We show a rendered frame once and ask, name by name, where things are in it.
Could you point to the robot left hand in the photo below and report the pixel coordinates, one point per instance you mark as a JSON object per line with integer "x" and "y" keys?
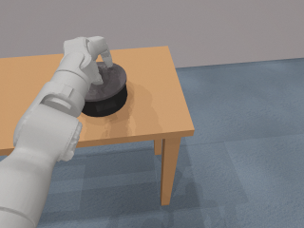
{"x": 104, "y": 51}

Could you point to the knob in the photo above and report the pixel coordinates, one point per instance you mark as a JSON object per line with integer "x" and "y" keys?
{"x": 101, "y": 72}

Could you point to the table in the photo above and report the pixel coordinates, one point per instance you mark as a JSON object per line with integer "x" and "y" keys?
{"x": 155, "y": 107}

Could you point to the lid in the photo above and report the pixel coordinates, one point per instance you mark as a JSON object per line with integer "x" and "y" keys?
{"x": 114, "y": 80}

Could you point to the robot left forearm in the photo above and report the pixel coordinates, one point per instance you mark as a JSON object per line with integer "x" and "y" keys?
{"x": 67, "y": 89}

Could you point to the pot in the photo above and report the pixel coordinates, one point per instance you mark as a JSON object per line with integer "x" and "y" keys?
{"x": 106, "y": 107}

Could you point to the left robot upper arm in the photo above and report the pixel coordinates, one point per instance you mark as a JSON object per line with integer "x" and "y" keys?
{"x": 49, "y": 136}

